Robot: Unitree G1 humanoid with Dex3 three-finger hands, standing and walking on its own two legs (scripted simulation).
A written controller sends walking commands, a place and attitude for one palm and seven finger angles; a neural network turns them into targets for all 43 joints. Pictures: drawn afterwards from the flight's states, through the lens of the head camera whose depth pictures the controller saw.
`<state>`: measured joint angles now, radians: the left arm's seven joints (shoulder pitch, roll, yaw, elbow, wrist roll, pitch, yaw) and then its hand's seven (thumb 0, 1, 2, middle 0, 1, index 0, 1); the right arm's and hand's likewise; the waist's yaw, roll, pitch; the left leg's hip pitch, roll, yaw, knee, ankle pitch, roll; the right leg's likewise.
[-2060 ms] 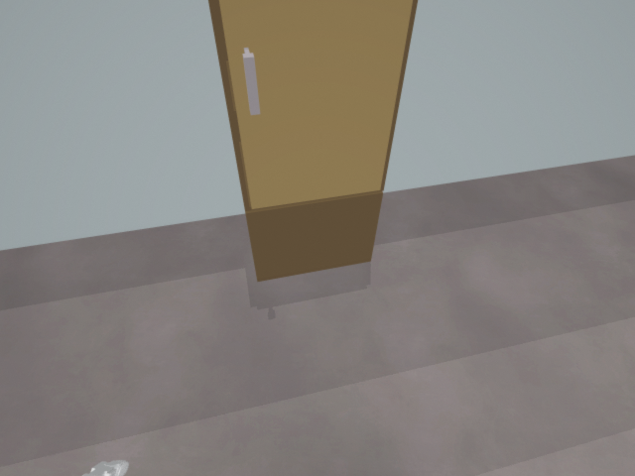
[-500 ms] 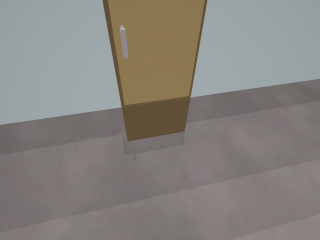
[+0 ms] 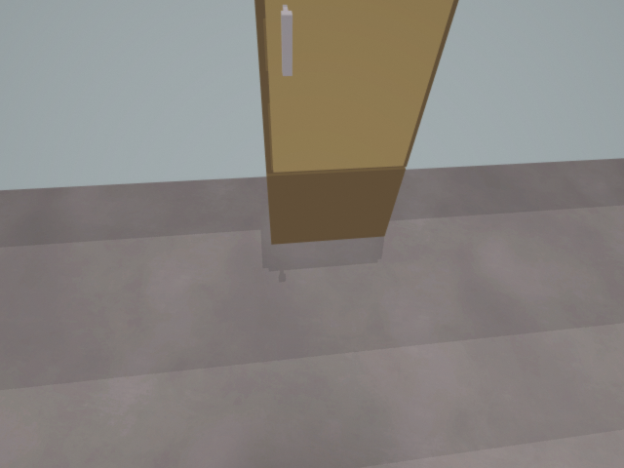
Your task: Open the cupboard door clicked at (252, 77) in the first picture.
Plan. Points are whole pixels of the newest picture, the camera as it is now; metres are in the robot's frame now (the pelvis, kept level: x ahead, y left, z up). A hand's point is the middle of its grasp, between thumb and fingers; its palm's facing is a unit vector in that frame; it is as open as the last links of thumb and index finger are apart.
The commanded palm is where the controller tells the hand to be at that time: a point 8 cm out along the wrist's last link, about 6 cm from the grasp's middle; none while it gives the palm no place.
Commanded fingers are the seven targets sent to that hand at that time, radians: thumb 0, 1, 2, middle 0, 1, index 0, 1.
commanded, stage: turn to face it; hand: left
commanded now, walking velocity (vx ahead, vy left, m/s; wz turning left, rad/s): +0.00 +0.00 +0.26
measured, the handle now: (286, 40) +0.96 +0.11 +0.07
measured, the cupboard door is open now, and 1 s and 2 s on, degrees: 0 0 0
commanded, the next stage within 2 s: take the last steps up to it in 0.12 s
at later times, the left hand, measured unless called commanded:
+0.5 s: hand out of the picture -0.07 +0.13 -0.16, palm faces +0.20 -0.97 -0.17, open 7.3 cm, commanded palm none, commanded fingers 0.00 0.90 0.90 -0.20 -0.30 -0.20 -0.30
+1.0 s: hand (227, 422) +0.21 +0.14 -0.17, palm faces +0.00 -0.99 -0.17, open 7.3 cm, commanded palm none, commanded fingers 0.00 0.90 0.90 -0.20 -0.30 -0.20 -0.30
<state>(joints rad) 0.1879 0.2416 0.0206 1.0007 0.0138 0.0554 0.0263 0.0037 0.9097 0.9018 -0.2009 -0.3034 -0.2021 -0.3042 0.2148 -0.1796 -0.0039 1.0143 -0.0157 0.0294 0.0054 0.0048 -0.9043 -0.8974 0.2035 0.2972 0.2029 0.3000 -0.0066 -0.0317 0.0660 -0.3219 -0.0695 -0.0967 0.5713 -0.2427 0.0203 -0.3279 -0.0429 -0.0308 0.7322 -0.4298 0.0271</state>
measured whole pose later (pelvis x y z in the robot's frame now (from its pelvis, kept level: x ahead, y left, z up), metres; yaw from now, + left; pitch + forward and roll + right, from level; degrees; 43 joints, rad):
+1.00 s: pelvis +0.13 -0.05 +0.00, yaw +2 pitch +0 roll -1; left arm 0.14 0.22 0.07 1.03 0.03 0.02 -0.04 0.00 0.92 0.90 -0.19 -0.30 -0.19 -0.30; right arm 0.51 -0.10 -0.03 1.18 -0.03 -0.05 -0.03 0.00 -0.91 -0.90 0.20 0.30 0.20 0.30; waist -0.07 -0.02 0.07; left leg 0.08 0.16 0.19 0.38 -0.43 -0.11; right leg -0.54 -0.10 -0.11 0.71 -0.19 0.00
